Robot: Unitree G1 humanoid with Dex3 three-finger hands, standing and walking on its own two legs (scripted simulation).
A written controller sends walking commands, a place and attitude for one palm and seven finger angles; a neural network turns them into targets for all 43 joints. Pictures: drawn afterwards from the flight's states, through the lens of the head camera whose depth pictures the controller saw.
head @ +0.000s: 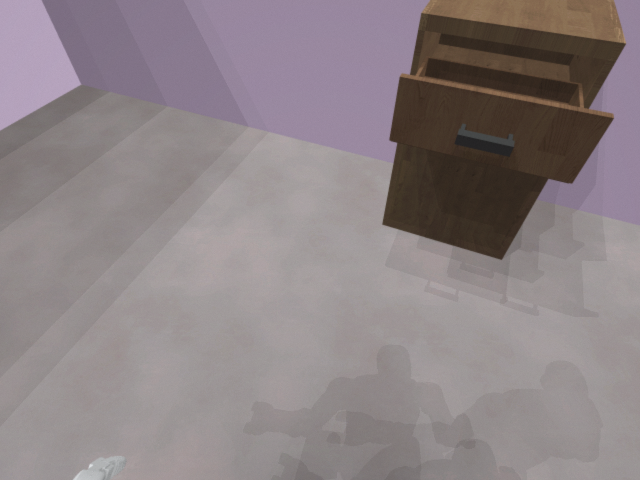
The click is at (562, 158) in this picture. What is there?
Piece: drawer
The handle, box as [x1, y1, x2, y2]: [455, 124, 514, 156]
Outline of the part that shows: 462,124 455,140 456,144 509,156 514,142 512,140 512,134 509,134 507,138 504,139 465,130 465,124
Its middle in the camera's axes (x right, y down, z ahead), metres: +0.39 -0.24 +0.92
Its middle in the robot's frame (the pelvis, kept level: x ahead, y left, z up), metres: +0.87 -0.35 -0.05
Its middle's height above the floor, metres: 0.72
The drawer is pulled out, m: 0.30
